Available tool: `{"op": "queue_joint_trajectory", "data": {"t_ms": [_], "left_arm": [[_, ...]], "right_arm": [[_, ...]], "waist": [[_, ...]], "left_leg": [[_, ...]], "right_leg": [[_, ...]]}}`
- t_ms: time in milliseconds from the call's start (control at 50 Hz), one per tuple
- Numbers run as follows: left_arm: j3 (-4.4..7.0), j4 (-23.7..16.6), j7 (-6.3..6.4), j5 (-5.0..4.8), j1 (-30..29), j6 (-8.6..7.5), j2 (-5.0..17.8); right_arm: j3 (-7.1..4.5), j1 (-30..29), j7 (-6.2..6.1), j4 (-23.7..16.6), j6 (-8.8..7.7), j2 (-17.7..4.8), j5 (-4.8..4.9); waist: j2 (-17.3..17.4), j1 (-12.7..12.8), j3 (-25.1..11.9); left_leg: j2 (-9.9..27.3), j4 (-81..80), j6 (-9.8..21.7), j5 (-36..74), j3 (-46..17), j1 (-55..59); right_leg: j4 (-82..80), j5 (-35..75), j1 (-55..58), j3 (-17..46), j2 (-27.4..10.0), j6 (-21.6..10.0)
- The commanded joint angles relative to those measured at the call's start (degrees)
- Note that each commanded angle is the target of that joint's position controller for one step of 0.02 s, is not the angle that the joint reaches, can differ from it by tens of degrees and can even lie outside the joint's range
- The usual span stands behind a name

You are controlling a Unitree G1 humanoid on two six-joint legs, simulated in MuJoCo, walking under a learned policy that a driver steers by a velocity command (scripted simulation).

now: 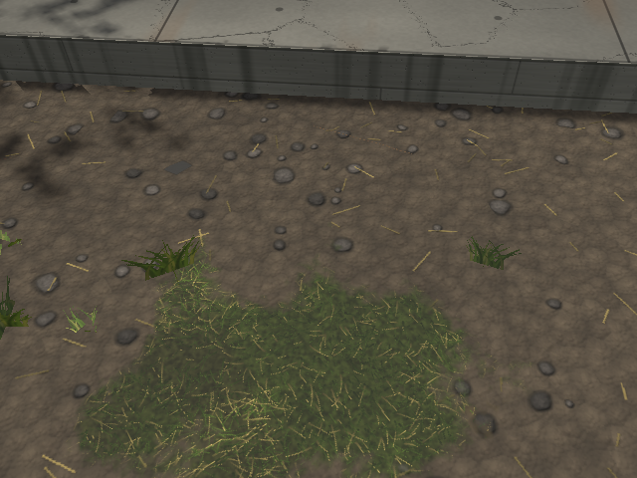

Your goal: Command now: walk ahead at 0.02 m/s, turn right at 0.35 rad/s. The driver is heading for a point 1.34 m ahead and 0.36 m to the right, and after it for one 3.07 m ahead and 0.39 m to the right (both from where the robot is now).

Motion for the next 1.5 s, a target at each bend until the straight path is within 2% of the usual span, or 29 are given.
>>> {"op": "queue_joint_trajectory", "data": {"t_ms": [20, 80, 140, 160, 180, 240, 340, 380, 400, 420, 440, 520, 600, 660, 740, 820, 840, 860, 880, 900, 980, 1220, 1300, 1320, 1340, 1360, 1400, 1440, 1500], "left_arm": [[3.61, -3.5, 0.05, 0.23, -0.3, 0.02, 10.4], [3.93, -4.9, -0.24, 0.08, -1.8, 0.7, 9.2], [3.91, -6.2, -0.64, 1.0, -1.8, 1.12, 7.0], [4.49, -6.3, -0.85, 1.75, -2.1, 1.42, 8.1], [4.62, -5.8, -1.11, 1.35, -1.0, 1.77, 7.5], [3.96, -5.6, -2.44, 0.26, 1.0, 2.57, 6.0], [3.86, -8.1, -2.89, -0.05, -0.5, 2.36, 6.3], [4.6, -7.3, -1.75, 1.21, 2.8, 1.17, 8.7], [5.88, -8.3, -1.07, 1.44, 4.2, 0.27, 16.0], [7.49, -7.3, -1.41, 0.23, 10.1, 0.28, 20.2], [6.84, -6.4, -1.43, 0.04, 10.1, 0.37, 17.2], [4.76, -7.7, -0.2, -0.29, 0.9, 1.03, 10.7], [5.23, -7.0, -0.57, -0.08, 3.4, 0.7, 11.9], [5.0, -5.9, -0.83, 0.74, 5.9, 0.94, 11.3], [4.82, -4.5, -1.19, 1.33, 6.8, 0.54, 11.7], [4.48, -4.1, -0.95, 0.53, 2.9, -0.01, 11.2], [3.94, -4.4, -0.65, 0.5, 1.8, -0.37, 9.3], [2.67, -5.7, -0.59, 0.39, 0.6, -1.05, 4.5], [2.75, -6.9, -0.57, 0.53, -1.0, -1.8, 5.2], [3.43, -7.1, -0.67, 1.7, -1.7, -2.31, 8.2], [3.7, -2.5, -3.13, 2.53, 2.8, -2.62, 8.5], [1.2, -6.8, -3.64, 1.46, -15.3, -2.82, 4.1], [2.74, -1.4, -1.91, 1.63, 0.9, -3.77, 7.0], [3.78, 1.3, -1.11, 2.6, 10.6, -4.43, 9.9], [5.01, 1.8, -0.29, 3.99, 17.3, -4.61, 15.6], [5.12, 2.5, -0.43, 1.64, 16.5, -4.06, 15.6], [3.21, 2.0, -0.7, 0.16, 5.8, -4.6, 8.1], [1.86, 3.0, -0.62, -0.01, 3.1, -5.41, 4.0], [1.64, 4.9, -0.61, 0.13, 4.5, -6.48, 4.9]], "right_arm": [[-1.8, 3.5, -0.82, -3.1, -0.19, -5.0, -0.07], [-2.43, 3.3, -1.01, -4.6, -0.18, -6.5, -0.39], [-3.9, 3.7, -1.1, -5.3, 0.22, -11.9, -1.08], [-3.42, 3.4, -1.13, -6.1, 0.16, -10.5, -0.9], [-3.06, 1.2, -1.12, -6.6, 0.12, -9.4, -0.95], [-2.96, -4.8, -0.85, -7.7, 0.17, -9.3, -1.44], [-4.15, -1.3, 0.5, -6.2, 0.8, -12.3, -0.25], [-4.05, 0.5, 1.0, -5.4, 1.07, -10.9, -0.03], [-2.8, 1.5, 1.38, -7.9, 1.62, -5.7, -1.08], [-2.41, -4.8, 0.54, -10.9, 2.78, -6.3, -0.58], [-2.68, -6.5, 0.28, -10.5, 3.24, -7.5, -0.18], [-3.37, -4.1, 0.49, -8.1, 2.09, -8.5, -0.86], [-2.91, -4.5, 0.68, -8.5, 2.54, -6.5, -0.27], [-2.77, -6.3, 1.39, -9.0, 2.32, -6.7, -1.1], [-2.39, -7.2, 2.2, -9.0, 0.85, -5.9, -1.15], [-1.86, 1.4, 1.47, -5.7, -1.06, -4.1, -0.59], [-1.97, 5.4, 0.91, -4.4, -1.81, -4.9, -0.8], [-2.36, 11.1, 0.3, -3.6, -2.67, -8.7, -1.48], [-4.11, 11.2, 0.29, -3.1, -2.98, -15.6, -1.28], [-4.31, 8.9, 0.41, -2.5, -2.97, -14.3, -1.29], [-2.49, 3.4, 1.42, -2.8, -4.81, -6.9, 0.15], [-2.46, 15.1, 1.48, 5.0, -5.76, -7.0, -0.3], [-2.63, 12.2, 1.17, 6.0, -5.22, -8.4, 0.11], [-2.27, 11.6, 1.18, 5.3, -5.23, -7.6, 0.39], [-0.6, 15.0, 1.66, 2.5, -5.27, -0.7, 1.89], [-1.92, 16.2, 1.15, 3.8, -5.0, -4.5, 1.38], [-1.94, 10.0, 1.02, 3.2, -4.89, -4.2, 0.42], [-1.92, 9.9, 1.3, 4.0, -3.83, -2.9, -0.74], [-1.88, 11.2, 1.93, 5.1, -2.17, -1.3, -1.03]], "waist": [[-6.9, -0.5, -2.1], [-2.2, -1.0, -2.6], [14.1, -2.2, -2.5], [7.9, -1.8, -2.1], [3.2, 0.0, -2.0], [7.8, 1.3, -0.8], [9.3, -1.0, -3.3], [0.6, 1.3, -4.0], [-15.6, 0.0, -3.9], [-15.6, 5.1, -5.2], [-9.2, 4.4, -3.3], [-7.4, 0.2, -2.2], [-5.9, 1.1, -3.7], [-8.7, 3.1, -3.2], [-7.9, 3.6, -0.2], [-4.6, -2.0, 1.8], [-1.6, -4.1, 1.8], [8.4, -5.9, 0.6], [11.2, -5.2, 5.0], [6.0, -2.8, 9.1], [5.4, 1.0, 4.7], [6.1, -3.9, 5.8], [4.5, 5.0, -2.6], [2.4, 8.9, -8.7], [-10.3, 8.3, -18.0], [-11.6, 7.4, -19.7], [-4.3, 2.7, -4.6], [-4.8, -0.6, -1.2], [-5.2, -2.7, -3.1]], "left_leg": [[-0.7, 3.2, 1.1, -3.4, -1.1, -1.6], [2.5, -0.4, 2.9, -3.4, -4.5, 1.6], [22.8, -12.4, 13.9, 17.5, -19.6, 7.2], [25.0, -12.6, 17.1, 25.2, -18.5, 5.8], [22.8, -11.7, 16.5, 26.0, -14.2, 4.4], [14.6, -8.7, 10.0, 23.7, -2.2, 3.9], [16.3, -2.2, 7.8, 24.3, 1.1, 6.8], [13.1, 9.8, 2.4, 11.6, 5.6, -0.7], [6.1, 25.2, -1.7, -18.1, 8.4, -14.7], [-0.5, 32.5, -2.1, -24.9, -0.7, -19.6], [1.0, 36.0, -1.9, -21.2, -4.2, -21.6], [0.6, 33.1, -1.4, -8.3, -5.5, -18.2], [-0.6, 27.7, -2.0, -7.5, -5.8, -17.7], [-0.9, 21.9, -1.5, -7.5, -4.8, -16.4], [-2.0, 14.0, 0.0, -9.2, -3.6, -11.8], [-3.8, -3.5, 3.9, -2.4, -0.9, 8.1], [-2.0, -7.7, 4.5, -4.7, -4.2, 15.5], [10.9, -17.1, 6.3, -20.4, -20.6, 20.2], [20.3, -25.1, 10.9, -34.2, -40.5, 16.8], [21.5, -25.4, 13.3, -35.0, -41.3, 10.5], [10.3, -24.3, 9.3, -12.4, -21.6, 11.3], [10.0, -19.2, 10.4, 25.4, -10.1, 15.4], [8.9, 0.3, 7.5, 49.8, -5.8, 13.4], [6.8, 13.2, 6.4, 39.0, -4.3, 4.1], [-0.6, 34.5, 3.5, 6.4, -0.8, -13.2], [-6.0, 44.2, 3.8, -14.9, -6.4, -18.7], [-0.4, 43.6, 4.1, -7.6, -8.0, -19.0], [1.9, 37.3, 3.1, -5.9, -7.0, -14.1], [0.1, 33.7, 1.6, -2.8, -5.4, -10.3]], "right_leg": [[-6.0, 15.2, -0.8, 16.7, -12.2, -7.6], [-1.8, 12.3, -6.6, 15.3, -8.6, -5.4], [23.1, -16.8, -16.5, -2.3, 2.3, 0.3], [32.8, -21.3, -17.5, -2.0, -0.8, 0.7], [35.2, -19.3, -15.9, -0.9, -2.6, 1.1], [24.8, -13.7, -11.0, -4.0, -3.7, 2.4], [7.4, -9.0, -2.2, -8.6, -2.1, 1.4], [-6.8, 3.1, 7.6, -1.6, -3.7, -0.3], [-10.1, 23.2, 13.6, 21.1, -20.4, -4.3], [-9.0, 34.4, 10.7, 27.8, -25.8, -14.2], [-9.0, 31.2, 11.2, 23.7, -23.5, -14.9], [-9.4, 25.6, 8.5, 13.9, -13.5, -10.1], [-9.9, 20.2, 9.9, 15.6, -13.5, -10.7], [-15.4, -11.7, 8.0, 19.7, -12.9, -11.6], [-16.8, -20.2, 4.2, 22.4, -13.4, -11.4], [-12.9, -23.9, -8.9, 20.2, -10.1, -8.9], [-7.7, -25.1, -15.1, 18.1, -6.9, -6.6], [8.3, -23.5, -21.2, 10.3, -1.1, -3.4], [18.6, -17.3, -30.3, 3.2, 5.2, -2.1], [23.7, -12.3, -30.3, 7.1, 0.5, -2.3], [28.2, -0.2, -24.9, 0.9, -3.6, 0.5], [7.2, 5.4, -19.7, -8.1, -5.2, 1.0], [-0.9, 3.9, 5.0, -9.4, -0.1, -3.9], [-1.3, 1.3, 19.8, -3.6, -5.8, -6.0], [-4.2, -5.4, 36.1, 22.2, -25.0, -10.9], [-11.5, 5.6, 32.7, 37.5, -29.9, -14.9], [-10.8, 25.5, 16.8, 17.4, -23.9, -12.7], [-12.1, 38.2, 8.7, 6.6, -18.2, -9.2], [-12.9, 49.8, 6.2, 1.0, -16.4, -9.1]]}}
